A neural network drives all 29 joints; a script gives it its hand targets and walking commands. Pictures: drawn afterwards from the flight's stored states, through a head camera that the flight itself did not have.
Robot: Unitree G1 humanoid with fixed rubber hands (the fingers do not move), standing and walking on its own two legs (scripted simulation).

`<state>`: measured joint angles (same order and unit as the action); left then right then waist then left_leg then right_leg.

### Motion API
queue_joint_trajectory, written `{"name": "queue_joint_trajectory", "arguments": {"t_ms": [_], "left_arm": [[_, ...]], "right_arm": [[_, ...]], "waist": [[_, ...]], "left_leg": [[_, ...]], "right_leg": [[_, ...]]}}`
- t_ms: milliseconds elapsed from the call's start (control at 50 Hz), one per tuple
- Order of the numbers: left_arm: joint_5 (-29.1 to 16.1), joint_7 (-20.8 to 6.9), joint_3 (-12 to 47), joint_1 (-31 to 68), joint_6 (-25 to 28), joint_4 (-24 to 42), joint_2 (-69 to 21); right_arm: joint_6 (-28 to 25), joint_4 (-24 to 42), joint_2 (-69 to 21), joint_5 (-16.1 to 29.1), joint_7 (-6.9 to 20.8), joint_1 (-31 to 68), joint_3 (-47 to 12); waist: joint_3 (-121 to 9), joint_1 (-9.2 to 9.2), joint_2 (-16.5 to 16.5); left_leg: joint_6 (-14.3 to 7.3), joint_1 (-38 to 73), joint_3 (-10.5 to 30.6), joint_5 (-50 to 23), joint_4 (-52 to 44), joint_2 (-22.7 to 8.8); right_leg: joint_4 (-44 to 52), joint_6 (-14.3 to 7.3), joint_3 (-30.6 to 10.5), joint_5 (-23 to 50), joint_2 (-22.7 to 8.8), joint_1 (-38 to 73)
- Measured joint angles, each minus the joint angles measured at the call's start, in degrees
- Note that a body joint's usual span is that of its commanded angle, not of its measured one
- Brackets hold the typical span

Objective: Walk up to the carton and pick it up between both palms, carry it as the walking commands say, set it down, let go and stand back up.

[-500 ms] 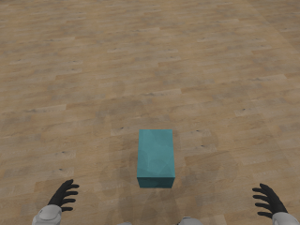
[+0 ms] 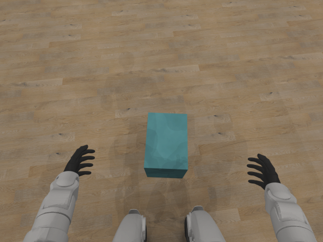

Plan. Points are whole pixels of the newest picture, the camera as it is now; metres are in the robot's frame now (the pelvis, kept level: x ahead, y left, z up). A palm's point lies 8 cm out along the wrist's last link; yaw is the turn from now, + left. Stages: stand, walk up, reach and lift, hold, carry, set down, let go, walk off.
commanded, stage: reach and lift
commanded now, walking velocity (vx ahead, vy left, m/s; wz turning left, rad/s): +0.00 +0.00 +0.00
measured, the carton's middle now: (166, 147) +0.52 -0.02 -0.58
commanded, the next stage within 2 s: none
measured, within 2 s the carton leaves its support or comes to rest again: neither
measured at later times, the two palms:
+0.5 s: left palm (101, 132) +0.43 +0.20 -0.13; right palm (237, 137) +0.40 -0.23 -0.14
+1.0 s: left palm (117, 117) +0.51 +0.16 -0.18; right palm (222, 120) +0.49 -0.21 -0.18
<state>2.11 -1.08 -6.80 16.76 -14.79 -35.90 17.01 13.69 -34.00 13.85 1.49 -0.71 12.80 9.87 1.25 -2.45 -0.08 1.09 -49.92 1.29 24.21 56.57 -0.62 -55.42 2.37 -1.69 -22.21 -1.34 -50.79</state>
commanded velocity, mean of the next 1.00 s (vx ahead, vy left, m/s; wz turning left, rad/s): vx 0.00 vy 0.00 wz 0.00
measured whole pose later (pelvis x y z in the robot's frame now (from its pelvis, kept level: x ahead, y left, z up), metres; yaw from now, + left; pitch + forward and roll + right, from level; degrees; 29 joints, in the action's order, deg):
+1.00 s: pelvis -0.02 +0.00 -0.06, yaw +0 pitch +52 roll +0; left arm 7.3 0.7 -22.4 65.5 -7.8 -46.2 11.2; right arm 8.3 -43.2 9.6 -5.6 -1.3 63.5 23.0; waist -5.1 -1.7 0.6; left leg 2.0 -93.0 2.6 18.7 59.8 0.3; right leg -58.6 2.5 -3.4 -16.4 0.1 -94.1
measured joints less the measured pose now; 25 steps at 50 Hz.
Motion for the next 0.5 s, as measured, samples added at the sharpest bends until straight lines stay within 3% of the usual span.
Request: {"name": "queue_joint_trajectory", "arguments": {"t_ms": [240, 500], "left_arm": [[-1.98, 1.48, -1.40, 19.64, -3.54, -4.19, 0.19], [-2.08, 2.45, -6.21, 37.96, -1.00, -11.33, -0.04]], "right_arm": [[3.20, -4.19, 1.08, 1.69, -1.12, 19.58, 2.12], [1.08, -9.69, -0.51, 1.39, -2.90, 38.28, 5.06]], "waist": [[0.82, -0.25, 0.12], [-0.98, -0.21, 0.44]], "left_leg": [[-0.29, -14.03, 0.53, -2.97, 2.96, 0.68], [0.47, -28.33, 0.58, -5.59, 4.00, 0.92]], "right_leg": [[-2.94, 0.14, -0.11, 3.10, -0.13, -13.87], [-4.29, -0.05, -0.56, 5.36, 0.05, -28.39]]}}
